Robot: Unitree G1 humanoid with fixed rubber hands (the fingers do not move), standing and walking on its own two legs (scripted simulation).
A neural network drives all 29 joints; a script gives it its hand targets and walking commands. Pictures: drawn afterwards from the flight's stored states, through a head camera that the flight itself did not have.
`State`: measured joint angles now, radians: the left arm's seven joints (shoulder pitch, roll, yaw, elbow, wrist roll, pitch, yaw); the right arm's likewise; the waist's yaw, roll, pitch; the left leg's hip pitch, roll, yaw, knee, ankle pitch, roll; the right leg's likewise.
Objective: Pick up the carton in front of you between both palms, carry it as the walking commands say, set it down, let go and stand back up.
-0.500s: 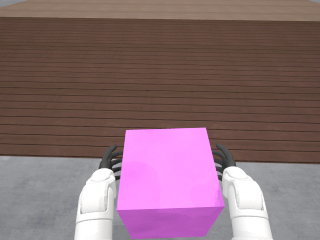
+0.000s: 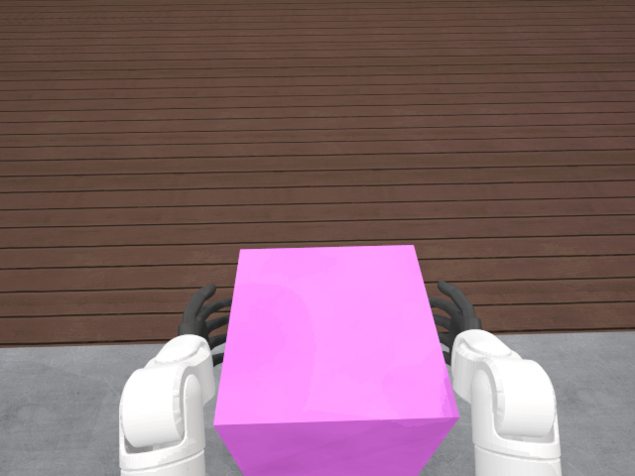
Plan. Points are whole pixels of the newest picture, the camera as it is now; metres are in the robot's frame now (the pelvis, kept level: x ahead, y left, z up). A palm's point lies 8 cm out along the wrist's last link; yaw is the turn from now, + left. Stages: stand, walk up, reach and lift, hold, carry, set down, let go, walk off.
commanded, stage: carry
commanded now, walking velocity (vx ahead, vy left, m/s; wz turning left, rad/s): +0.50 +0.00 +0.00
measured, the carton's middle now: (329, 372) +0.28 +0.00 +0.01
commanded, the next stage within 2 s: none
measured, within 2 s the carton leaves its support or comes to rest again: neither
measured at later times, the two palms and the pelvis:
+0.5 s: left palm (241, 191) +0.57 +0.14 +0.08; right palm (412, 179) +0.60 -0.16 +0.07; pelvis +0.33 -0.04 +0.01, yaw +4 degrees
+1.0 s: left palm (239, 48) +1.03 +0.18 +0.15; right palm (364, 45) +1.02 -0.12 +0.16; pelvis +0.65 +0.03 +0.00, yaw +1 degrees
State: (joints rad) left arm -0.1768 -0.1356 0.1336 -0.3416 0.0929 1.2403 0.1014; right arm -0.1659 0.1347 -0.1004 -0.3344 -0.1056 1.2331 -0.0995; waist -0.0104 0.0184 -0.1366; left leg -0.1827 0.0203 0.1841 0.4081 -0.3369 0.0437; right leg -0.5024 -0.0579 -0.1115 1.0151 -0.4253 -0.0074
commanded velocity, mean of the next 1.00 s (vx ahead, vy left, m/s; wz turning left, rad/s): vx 0.50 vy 0.00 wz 0.00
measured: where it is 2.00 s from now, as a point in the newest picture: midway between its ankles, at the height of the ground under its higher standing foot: (305, 225)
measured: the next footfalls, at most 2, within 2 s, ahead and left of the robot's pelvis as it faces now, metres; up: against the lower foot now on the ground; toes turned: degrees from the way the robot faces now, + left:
right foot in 0.20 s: +0.33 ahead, -0.10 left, +0.00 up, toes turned -9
left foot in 0.72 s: +0.68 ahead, +0.10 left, +0.00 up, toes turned +12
